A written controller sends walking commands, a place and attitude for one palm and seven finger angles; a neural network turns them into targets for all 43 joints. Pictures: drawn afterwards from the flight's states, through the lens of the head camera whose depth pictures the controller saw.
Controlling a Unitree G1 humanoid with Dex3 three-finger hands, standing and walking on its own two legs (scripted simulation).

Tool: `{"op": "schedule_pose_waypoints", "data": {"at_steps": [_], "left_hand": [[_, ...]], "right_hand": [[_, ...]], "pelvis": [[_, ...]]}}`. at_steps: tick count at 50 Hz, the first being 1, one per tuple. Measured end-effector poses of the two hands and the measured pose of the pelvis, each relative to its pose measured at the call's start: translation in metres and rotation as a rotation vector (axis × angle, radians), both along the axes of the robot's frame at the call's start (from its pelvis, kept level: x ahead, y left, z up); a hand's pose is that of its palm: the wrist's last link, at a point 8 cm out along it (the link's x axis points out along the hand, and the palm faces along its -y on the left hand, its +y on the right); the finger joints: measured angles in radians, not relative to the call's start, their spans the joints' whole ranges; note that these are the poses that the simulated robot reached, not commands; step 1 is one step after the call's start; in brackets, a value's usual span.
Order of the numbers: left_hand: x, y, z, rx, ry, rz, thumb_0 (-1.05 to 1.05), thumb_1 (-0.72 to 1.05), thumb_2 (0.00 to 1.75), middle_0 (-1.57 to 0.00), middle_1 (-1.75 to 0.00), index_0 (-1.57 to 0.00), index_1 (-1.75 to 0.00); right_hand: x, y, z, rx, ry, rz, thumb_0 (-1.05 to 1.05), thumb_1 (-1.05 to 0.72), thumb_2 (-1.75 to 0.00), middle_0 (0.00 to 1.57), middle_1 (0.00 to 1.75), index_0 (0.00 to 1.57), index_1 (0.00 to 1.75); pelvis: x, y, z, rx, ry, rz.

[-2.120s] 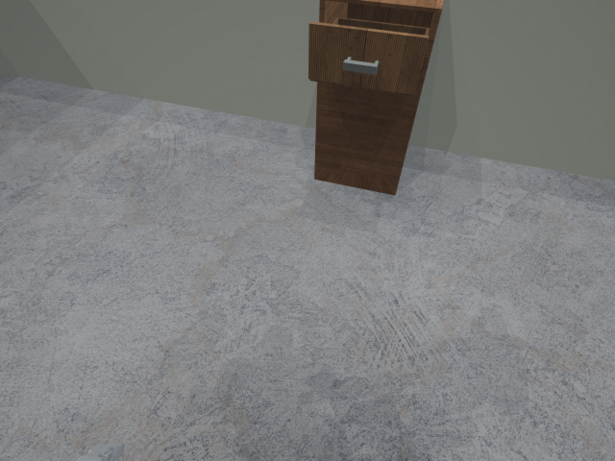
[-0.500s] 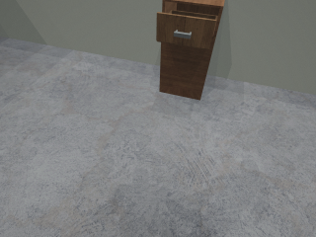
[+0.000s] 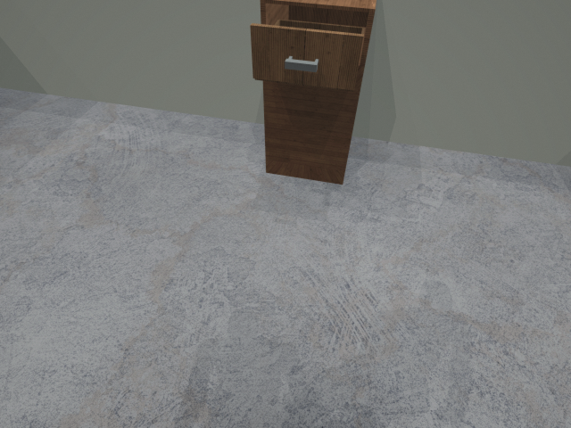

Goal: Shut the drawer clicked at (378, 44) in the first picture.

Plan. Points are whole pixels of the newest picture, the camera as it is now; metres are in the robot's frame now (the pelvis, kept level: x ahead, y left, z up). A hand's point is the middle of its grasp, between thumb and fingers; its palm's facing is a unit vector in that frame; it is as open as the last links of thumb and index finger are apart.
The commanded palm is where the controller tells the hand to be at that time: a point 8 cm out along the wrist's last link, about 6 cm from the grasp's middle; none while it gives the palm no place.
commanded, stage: walk to a spot facing it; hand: left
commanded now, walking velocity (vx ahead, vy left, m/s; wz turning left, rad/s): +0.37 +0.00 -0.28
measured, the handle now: (302, 62) +1.20 +0.02 -0.02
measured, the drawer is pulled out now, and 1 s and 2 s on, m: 0.22 0.22 0.22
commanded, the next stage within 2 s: turn to face it in 1.08 s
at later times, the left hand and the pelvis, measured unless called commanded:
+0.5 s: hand (144, 382) +0.22 +0.26 -0.15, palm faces -0.11 -0.97 -0.20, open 7.4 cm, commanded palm none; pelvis +0.16 +0.07 +0.02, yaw -12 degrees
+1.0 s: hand (244, 256) +0.48 +0.12 -0.14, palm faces -0.32 -0.92 -0.22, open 7.1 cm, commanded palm none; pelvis +0.34 -0.03 +0.02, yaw -21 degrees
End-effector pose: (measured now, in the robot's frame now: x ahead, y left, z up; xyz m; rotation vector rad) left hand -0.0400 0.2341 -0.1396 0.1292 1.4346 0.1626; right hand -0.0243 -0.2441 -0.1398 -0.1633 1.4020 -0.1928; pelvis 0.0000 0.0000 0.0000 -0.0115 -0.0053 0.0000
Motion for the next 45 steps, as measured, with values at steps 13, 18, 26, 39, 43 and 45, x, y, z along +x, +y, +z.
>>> {"op": "schedule_pose_waypoints", "data": {"at_steps": [13, 18, 26, 39, 43, 45], "left_hand": [[0.006, 0.006, 0.005, -0.080, 0.232, 0.032, 0.00, 0.90, 0.90, -0.20, -0.30, -0.21, -0.30], [0.086, 0.050, -0.010, -0.045, 0.175, -0.043, 0.00, 0.90, 0.90, -0.20, -0.30, -0.21, -0.30], [0.283, 0.071, 0.021, 0.010, -0.174, -0.189, 0.00, 0.91, 0.90, -0.19, -0.30, -0.20, -0.30], [0.502, -0.037, 0.040, -0.033, -0.343, -0.487, 0.00, 0.91, 0.90, -0.19, -0.30, -0.20, -0.30], [0.533, -0.071, 0.029, -0.051, -0.394, -0.497, 0.00, 0.91, 0.90, -0.19, -0.30, -0.20, -0.30], [0.532, -0.077, 0.029, -0.055, -0.363, -0.484, 0.00, 0.91, 0.90, -0.19, -0.30, -0.20, -0.30]], "right_hand": [[0.198, 0.046, 0.028, 0.001, -0.315, 0.031, 0.01, -0.91, -0.90, 0.20, 0.30, 0.20, 0.30], [0.232, 0.066, 0.030, -0.027, -0.404, -0.019, 0.00, -0.91, -0.90, 0.20, 0.30, 0.20, 0.30], [0.191, 0.070, 0.034, -0.042, -0.223, -0.185, -0.02, -0.96, -0.90, 0.20, 0.30, 0.20, 0.30], [0.126, 0.080, 0.017, 0.065, 0.122, -0.441, 0.00, -0.92, -0.90, 0.20, 0.30, 0.20, 0.30], [0.141, 0.068, 0.006, 0.105, 0.184, -0.468, 0.01, -0.91, -0.90, 0.20, 0.30, 0.20, 0.30], [0.167, 0.054, 0.007, 0.095, 0.153, -0.466, 0.01, -0.91, -0.90, 0.20, 0.30, 0.20, 0.30]], "pelvis": [[0.085, 0.039, 0.004, -0.001, -0.003, -0.069], [0.120, 0.058, -0.002, -0.004, -0.029, -0.143], [0.170, 0.066, 0.022, 0.021, -0.007, -0.212], [0.264, 0.019, 0.016, 0.026, -0.008, -0.328], [0.290, -0.007, 0.005, 0.014, -0.018, -0.345], [0.303, -0.013, 0.009, 0.005, -0.022, -0.352]]}}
